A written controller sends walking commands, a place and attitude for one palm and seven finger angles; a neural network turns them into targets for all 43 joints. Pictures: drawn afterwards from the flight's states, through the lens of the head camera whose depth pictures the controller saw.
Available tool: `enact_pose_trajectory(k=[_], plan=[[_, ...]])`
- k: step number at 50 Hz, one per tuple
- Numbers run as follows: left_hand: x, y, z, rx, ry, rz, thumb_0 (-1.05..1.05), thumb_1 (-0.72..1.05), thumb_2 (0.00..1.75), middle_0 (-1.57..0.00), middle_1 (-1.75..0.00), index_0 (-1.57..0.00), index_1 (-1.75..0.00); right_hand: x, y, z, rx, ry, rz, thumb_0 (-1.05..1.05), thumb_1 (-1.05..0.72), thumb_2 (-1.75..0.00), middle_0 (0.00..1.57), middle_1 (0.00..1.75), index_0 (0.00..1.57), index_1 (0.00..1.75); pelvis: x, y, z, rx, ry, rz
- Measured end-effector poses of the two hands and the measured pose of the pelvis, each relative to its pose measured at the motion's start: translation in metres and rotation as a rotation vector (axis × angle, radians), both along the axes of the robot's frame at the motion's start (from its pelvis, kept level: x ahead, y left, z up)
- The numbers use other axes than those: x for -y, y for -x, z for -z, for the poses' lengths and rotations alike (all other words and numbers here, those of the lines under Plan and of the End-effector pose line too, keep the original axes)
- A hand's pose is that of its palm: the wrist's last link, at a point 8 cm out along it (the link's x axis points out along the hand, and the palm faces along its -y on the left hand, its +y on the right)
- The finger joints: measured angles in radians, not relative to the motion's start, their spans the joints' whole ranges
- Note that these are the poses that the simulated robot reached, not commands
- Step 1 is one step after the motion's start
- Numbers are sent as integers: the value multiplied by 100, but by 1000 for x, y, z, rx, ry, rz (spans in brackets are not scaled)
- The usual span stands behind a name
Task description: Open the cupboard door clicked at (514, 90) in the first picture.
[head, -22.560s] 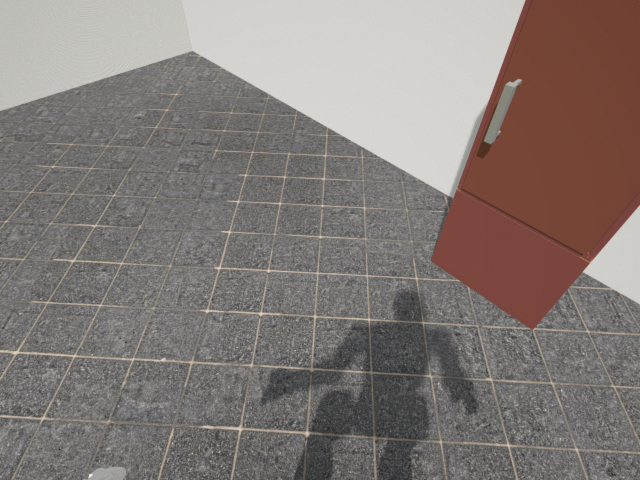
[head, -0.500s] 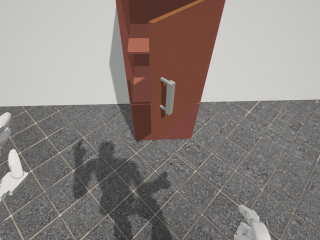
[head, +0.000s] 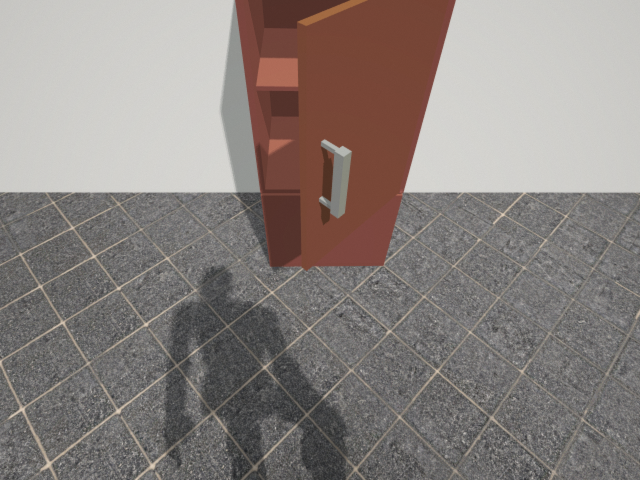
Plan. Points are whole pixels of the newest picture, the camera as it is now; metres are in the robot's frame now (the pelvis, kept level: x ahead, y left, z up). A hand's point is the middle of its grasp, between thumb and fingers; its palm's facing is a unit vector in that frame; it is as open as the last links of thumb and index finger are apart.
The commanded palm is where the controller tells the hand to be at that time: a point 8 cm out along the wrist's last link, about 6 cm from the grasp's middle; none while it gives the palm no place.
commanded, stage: let the arm hang, fingers relaxed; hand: left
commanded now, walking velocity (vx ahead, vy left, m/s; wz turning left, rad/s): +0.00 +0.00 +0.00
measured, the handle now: (332, 179) +0.64 +0.02 -0.05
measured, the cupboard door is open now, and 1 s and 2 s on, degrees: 45 45 45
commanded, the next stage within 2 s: look to check the result in 0.62 s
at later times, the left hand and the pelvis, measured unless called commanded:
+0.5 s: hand out of the picture +0.02 +0.16 -0.17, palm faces +0.02 -0.98 -0.19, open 7.3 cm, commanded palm none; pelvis +0.01 +0.00 +0.00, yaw -1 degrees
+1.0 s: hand out of the picture +0.01 +0.16 -0.17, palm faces +0.03 -0.98 -0.19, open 7.4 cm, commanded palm none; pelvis +0.03 -0.01 +0.00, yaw -1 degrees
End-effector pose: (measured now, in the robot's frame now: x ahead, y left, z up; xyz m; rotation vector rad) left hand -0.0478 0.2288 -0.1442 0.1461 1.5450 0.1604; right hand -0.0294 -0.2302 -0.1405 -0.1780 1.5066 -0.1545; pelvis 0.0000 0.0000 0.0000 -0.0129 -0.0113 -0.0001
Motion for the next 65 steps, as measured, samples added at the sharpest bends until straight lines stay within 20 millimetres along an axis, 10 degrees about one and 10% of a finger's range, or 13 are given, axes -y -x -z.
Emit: enact_pose_trajectory(k=[7,16,65], plan=[[1,6,-7,-23,-26,-9,1,92,90,-20,-30,-20,-30,-24,14,9,-24,-68,36,0,-90,-90,20,30,20,30,0,-3,-1,6,-7,5],[16,-38,-3,103,-7,10,1,91,90,-20,-30,-19,-30,-38,-4,15,44,-108,50,0,-90,-90,20,30,20,30,1,-6,-1,12,-14,11],[24,-80,-3,112,3,9,1,91,90,-20,-30,-20,-30,-7,-57,7,62,-43,16,0,-91,-90,20,30,20,30,10,-40,-4,0,-18,6]])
